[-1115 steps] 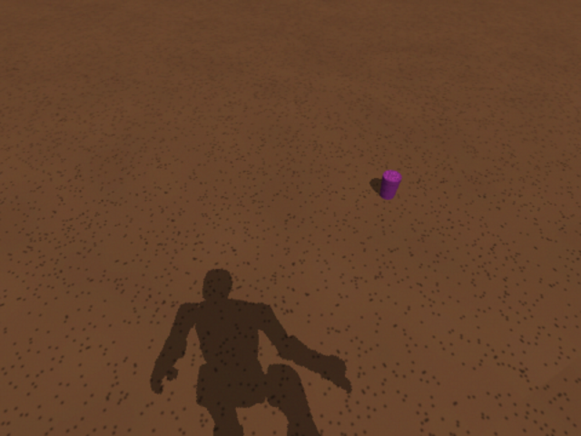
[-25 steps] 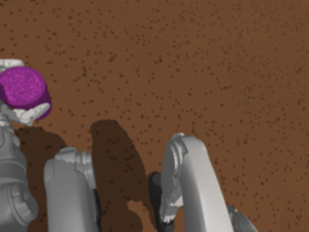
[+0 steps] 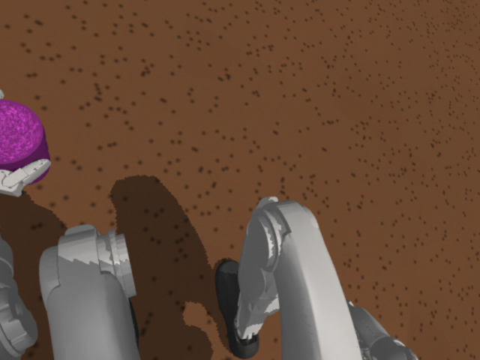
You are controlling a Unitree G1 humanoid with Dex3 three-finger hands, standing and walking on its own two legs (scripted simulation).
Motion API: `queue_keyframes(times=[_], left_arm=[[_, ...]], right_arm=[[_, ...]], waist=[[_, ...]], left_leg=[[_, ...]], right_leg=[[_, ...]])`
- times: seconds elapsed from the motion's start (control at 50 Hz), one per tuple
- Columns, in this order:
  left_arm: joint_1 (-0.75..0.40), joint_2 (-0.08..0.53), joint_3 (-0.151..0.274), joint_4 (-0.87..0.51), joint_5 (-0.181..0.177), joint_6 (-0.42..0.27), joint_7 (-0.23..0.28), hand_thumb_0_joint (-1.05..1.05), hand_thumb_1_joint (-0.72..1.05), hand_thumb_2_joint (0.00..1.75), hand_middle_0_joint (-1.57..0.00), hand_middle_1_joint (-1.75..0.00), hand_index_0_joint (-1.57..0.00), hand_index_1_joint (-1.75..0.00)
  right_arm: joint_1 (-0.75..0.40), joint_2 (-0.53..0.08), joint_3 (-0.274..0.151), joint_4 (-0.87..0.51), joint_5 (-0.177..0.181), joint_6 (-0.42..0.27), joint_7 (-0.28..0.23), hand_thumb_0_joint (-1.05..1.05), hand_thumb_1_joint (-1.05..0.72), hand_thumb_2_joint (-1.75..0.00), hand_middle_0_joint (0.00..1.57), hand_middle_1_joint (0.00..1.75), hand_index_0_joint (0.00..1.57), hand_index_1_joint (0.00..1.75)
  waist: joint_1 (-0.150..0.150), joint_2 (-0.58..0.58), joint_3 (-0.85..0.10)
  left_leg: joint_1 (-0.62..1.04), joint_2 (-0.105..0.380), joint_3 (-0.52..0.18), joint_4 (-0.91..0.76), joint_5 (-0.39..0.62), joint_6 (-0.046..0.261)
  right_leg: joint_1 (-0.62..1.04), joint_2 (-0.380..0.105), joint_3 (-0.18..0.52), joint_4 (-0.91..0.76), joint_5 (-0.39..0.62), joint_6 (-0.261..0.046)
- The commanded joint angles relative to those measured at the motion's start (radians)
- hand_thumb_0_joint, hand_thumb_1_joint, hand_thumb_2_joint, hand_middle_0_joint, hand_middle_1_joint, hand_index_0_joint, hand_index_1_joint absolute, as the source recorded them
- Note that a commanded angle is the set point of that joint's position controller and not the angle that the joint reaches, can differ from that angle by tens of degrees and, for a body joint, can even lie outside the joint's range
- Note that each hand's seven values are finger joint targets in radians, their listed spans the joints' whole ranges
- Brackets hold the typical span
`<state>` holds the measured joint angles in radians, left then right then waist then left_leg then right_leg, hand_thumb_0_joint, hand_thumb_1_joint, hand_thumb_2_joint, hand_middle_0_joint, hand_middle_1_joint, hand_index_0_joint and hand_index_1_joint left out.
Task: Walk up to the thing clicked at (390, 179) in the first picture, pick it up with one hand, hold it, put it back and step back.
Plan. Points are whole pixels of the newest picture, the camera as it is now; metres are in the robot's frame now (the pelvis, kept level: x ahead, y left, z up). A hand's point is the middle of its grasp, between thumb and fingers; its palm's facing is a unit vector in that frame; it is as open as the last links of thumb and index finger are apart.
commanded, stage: lower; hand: left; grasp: from the side
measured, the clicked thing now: (14, 150) +0.45 +0.27 -0.14
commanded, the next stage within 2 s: loosen in 1.12 s
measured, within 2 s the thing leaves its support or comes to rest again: rests again in 1.78 s
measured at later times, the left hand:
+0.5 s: hand (17, 155) +0.45 +0.28 -0.17, palm faces +0.29 -0.96 +0.00, open 11.6 cm
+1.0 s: hand (27, 158) +0.46 +0.28 -0.20, palm faces +0.31 -0.95 -0.02, open 11.6 cm
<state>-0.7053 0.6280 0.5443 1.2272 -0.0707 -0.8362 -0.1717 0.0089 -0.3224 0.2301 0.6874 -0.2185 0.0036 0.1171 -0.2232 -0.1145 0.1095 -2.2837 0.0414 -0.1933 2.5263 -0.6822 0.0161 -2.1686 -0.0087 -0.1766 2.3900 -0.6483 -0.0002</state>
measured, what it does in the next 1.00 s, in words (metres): stands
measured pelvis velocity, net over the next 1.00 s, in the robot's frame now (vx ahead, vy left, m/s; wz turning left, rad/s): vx -0.01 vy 0.01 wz -0.10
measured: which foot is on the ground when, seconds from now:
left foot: down 0.00-1.00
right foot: down 0.00-1.00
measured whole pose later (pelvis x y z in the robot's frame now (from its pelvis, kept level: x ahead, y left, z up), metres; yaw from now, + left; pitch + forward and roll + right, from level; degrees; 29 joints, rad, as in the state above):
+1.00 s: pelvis -0.01 +0.01 -0.02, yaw -6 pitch +14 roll -18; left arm -0.73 0.91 0.53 1.49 -0.06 -1.04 -0.03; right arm -0.16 -0.37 0.52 0.58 -0.36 0.02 0.12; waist -0.27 -0.29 0.33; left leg -2.23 0.04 -0.36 2.65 -0.71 0.02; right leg -2.06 0.05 -0.29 2.39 -0.61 0.04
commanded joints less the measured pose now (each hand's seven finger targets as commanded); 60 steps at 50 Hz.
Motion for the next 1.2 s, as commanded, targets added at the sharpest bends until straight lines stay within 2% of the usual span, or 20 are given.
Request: queue_keyframes(times=[0.0,0.06,0.12,0.18,0.28,0.32,0.4,0.5,0.52,0.56,0.74,0.82,0.86,0.88,0.94,1.04,1.08,1.12,1.14,1.18], left_arm=[[-0.327,0.269,0.038,-0.219,-0.039,-0.12,0.009,0.0,0.12,1.23,-1.22,-1.33,-1.22,-1.35],[-0.297,0.257,0.029,-0.161,-0.027,-0.122,0.009,0.0,0.06,1.2,-1.22,-1.36,-1.23,-1.36],[-0.28,0.245,0.024,-0.099,-0.038,-0.135,0.017,0.0,0.03,1.2,-1.23,-1.36,-1.24,-1.36],[-0.315,0.306,0.037,-0.1,-0.036,-0.164,0.024,0.0,0.05,1.19,-1.23,-1.36,-1.25,-1.36],[-0.388,0.362,0.026,-0.122,-0.035,-0.214,0.029,0.0,0.1,1.19,-1.21,-1.35,-1.23,-1.34],[-0.386,0.411,0.045,-0.131,-0.033,-0.227,0.04,0.0,0.07,1.17,-1.2,-1.33,-1.22,-1.32],[-0.358,0.398,0.036,-0.098,-0.035,-0.239,0.048,0.0,0.08,1.17,-1.18,-1.32,-1.2,-1.32],[-0.313,0.417,0.022,-0.035,-0.01,-0.24,0.07,0.0,0.07,1.2,-1.2,-1.35,-1.21,-1.35],[-0.305,0.394,0.006,-0.019,-0.01,-0.244,0.07,0.0,0.09,1.22,-1.2,-1.36,-1.21,-1.36],[-0.301,0.41,0.012,-0.01,-0.011,-0.25,0.076,0.0,0.08,1.21,-1.21,-1.36,-1.23,-1.36],[-0.329,0.447,0.018,0.034,-0.029,-0.289,0.123,0.0,0.12,1.21,-1.2,-1.35,-1.22,-1.35],[-0.328,0.491,0.009,0.029,-0.012,-0.312,0.133,0.0,0.14,1.22,-1.19,-1.35,-1.21,-1.35],[-0.322,0.489,0.001,0.034,-0.004,-0.314,0.133,0.0,0.12,1.21,-1.17,-1.33,-1.18,-1.33],[-0.331,0.482,-0.005,0.033,-0.007,-0.318,0.135,0.0,0.14,1.21,-1.18,-1.34,-1.2,-1.33],[-0.331,0.492,0.0,0.042,-0.004,-0.319,0.146,0.0,0.12,1.21,-1.18,-1.33,-1.2,-1.33],[-0.32,0.496,-0.012,0.069,-0.004,-0.321,0.154,0.0,0.1,1.23,-1.2,-1.35,-1.22,-1.35],[-0.3,0.503,-0.008,0.078,-0.003,-0.323,0.155,0.0,0.13,1.24,-1.21,-1.36,-1.23,-1.36],[-0.298,0.482,-0.017,0.087,-0.009,-0.328,0.157,0.0,0.13,1.22,-1.2,-1.35,-1.22,-1.35],[-0.295,0.495,-0.011,0.086,-0.009,-0.327,0.16,0.0,0.12,1.22,-1.2,-1.35,-1.22,-1.35],[-0.308,0.488,-0.022,0.092,-0.007,-0.33,0.164,0.0,0.12,1.22,-1.2,-1.34,-1.21,-1.34]], right_arm=[[0.115,-0.297,-0.07,-0.029,-0.009,-0.001,-0.017,0.0,-0.92,-0.91,0.2,0.3,0.2,0.3],[0.113,-0.304,-0.056,-0.029,-0.018,0.003,-0.014,0.0,-0.93,-0.91,0.2,0.3,0.2,0.3],[0.096,-0.316,-0.033,-0.04,-0.024,0.002,-0.009,0.0,-0.92,-0.91,0.2,0.3,0.2,0.3],[0.079,-0.325,-0.012,-0.047,-0.037,0.003,-0.008,0.0,-0.92,-0.91,0.2,0.3,0.2,0.3],[0.032,-0.344,0.026,-0.058,-0.058,-0.001,-0.009,0.0,-0.92,-0.91,0.2,0.3,0.2,0.3],[0.021,-0.349,0.039,-0.061,-0.068,-0.003,-0.011,0.0,-0.92,-0.91,0.2,0.3,0.2,0.3],[0.007,-0.371,0.06,-0.058,-0.084,0.0,-0.013,0.0,-0.93,-0.91,0.2,0.3,0.2,0.3],[-0.018,-0.38,0.086,-0.066,-0.1,0.01,-0.015,0.0,-0.92,-0.91,0.2,0.3,0.2,0.3],[-0.023,-0.385,0.091,-0.069,-0.104,0.013,-0.014,0.0,-0.92,-0.91,0.2,0.3,0.2,0.3],[-0.027,-0.394,0.101,-0.075,-0.109,0.017,-0.013,0.0,-0.92,-0.91,0.2,0.3,0.2,0.3],[-0.079,-0.402,0.145,-0.105,-0.124,0.024,-0.01,0.0,-0.91,-0.91,0.2,0.3,0.2,0.3],[-0.089,-0.394,0.166,-0.102,-0.139,0.024,-0.013,0.0,-0.91,-0.91,0.2,0.3,0.2,0.3],[-0.101,-0.398,0.167,-0.101,-0.143,0.025,-0.015,0.0,-0.91,-0.91,0.2,0.3,0.2,0.3],[-0.097,-0.404,0.172,-0.099,-0.146,0.027,-0.015,0.0,-0.92,-0.91,0.2,0.3,0.2,0.3],[-0.11,-0.414,0.174,-0.103,-0.149,0.028,-0.016,0.0,-0.91,-0.91,0.2,0.3,0.2,0.3],[-0.128,-0.416,0.187,-0.116,-0.151,0.033,-0.017,0.0,-0.91,-0.91,0.2,0.3,0.2,0.3],[-0.12,-0.419,0.191,-0.111,-0.155,0.033,-0.018,0.0,-0.91,-0.9,0.2,0.3,0.2,0.3],[-0.127,-0.422,0.196,-0.116,-0.156,0.034,-0.017,0.0,-0.91,-0.9,0.2,0.3,0.2,0.3],[-0.129,-0.418,0.197,-0.118,-0.155,0.034,-0.017,0.0,-0.91,-0.9,0.2,0.3,0.2,0.3],[-0.138,-0.422,0.199,-0.12,-0.155,0.034,-0.018,0.0,-0.91,-0.9,0.2,0.3,0.2,0.3]], waist=[[-0.03,0.425,-0.69],[-0.049,0.422,-0.655],[-0.071,0.374,-0.608],[-0.078,0.385,-0.607],[-0.107,0.442,-0.584],[-0.099,0.456,-0.59],[-0.118,0.504,-0.582],[-0.124,0.504,-0.514],[-0.139,0.508,-0.505],[-0.147,0.496,-0.498],[-0.167,0.446,-0.435],[-0.168,0.451,-0.454],[-0.167,0.486,-0.438],[-0.183,0.498,-0.438],[-0.181,0.507,-0.426],[-0.187,0.482,-0.377],[-0.19,0.486,-0.403],[-0.199,0.484,-0.382],[-0.188,0.48,-0.378],[-0.2,0.478,-0.355]], left_leg=[[0.478,0.001,0.05,-0.283,0.146,-0.023],[0.48,0.004,0.04,-0.281,0.167,-0.027],[0.455,0.007,0.025,-0.258,0.167,-0.024],[0.447,0.01,0.02,-0.244,0.15,-0.022],[0.471,0.019,0.003,-0.233,0.112,-0.027],[0.472,0.022,0.002,-0.226,0.106,-0.029],[0.554,0.033,-0.027,-0.231,0.178,-0.042],[0.542,0.038,-0.046,-0.23,0.186,-0.046],[0.562,0.042,-0.061,-0.235,0.203,-0.051],[0.56,0.043,-0.072,-0.233,0.214,-0.051],[0.488,0.045,-0.088,-0.217,0.128,-0.041],[0.484,0.045,-0.076,-0.193,0.148,-0.037],[0.519,0.053,-0.086,-0.205,0.158,-0.045],[0.531,0.055,-0.096,-0.211,0.171,-0.048],[0.559,0.061,-0.114,-0.221,0.179,-0.055],[0.51,0.06,-0.118,-0.223,0.118,-0.049],[0.539,0.062,-0.122,-0.213,0.159,-0.052],[0.539,0.064,-0.134,-0.219,0.17,-0.054],[0.529,0.063,-0.128,-0.215,0.174,-0.052],[0.524,0.066,-0.136,-0.219,0.165,-0.053]], right_leg=[[0.321,0.055,-0.037,-0.198,0.185,-0.029],[0.313,0.055,-0.047,-0.191,0.203,-0.028],[0.318,0.061,-0.06,-0.188,0.209,-0.024],[0.348,0.065,-0.064,-0.19,0.199,-0.02],[0.343,0.068,-0.074,-0.178,0.181,-0.018],[0.357,0.072,-0.074,-0.178,0.177,-0.019],[0.345,0.071,-0.094,-0.159,0.23,-0.017],[0.341,0.076,-0.112,-0.157,0.24,-0.015],[0.333,0.074,-0.122,-0.148,0.25,-0.013],[0.349,0.076,-0.131,-0.147,0.261,-0.009],[0.37,0.092,-0.15,-0.164,0.219,-0.002],[0.417,0.102,-0.144,-0.172,0.242,0.002],[0.389,0.102,-0.149,-0.163,0.242,-0.002],[0.394,0.101,-0.157,-0.158,0.255,-0.001],[0.37,0.1,-0.169,-0.153,0.255,-0.001],[0.369,0.105,-0.178,-0.159,0.222,0.001],[0.388,0.109,-0.18,-0.159,0.253,0.003],[0.385,0.108,-0.188,-0.153,0.262,0.004],[0.387,0.111,-0.182,-0.156,0.264,0.001],[0.367,0.109,-0.189,-0.153,0.257,0.002]])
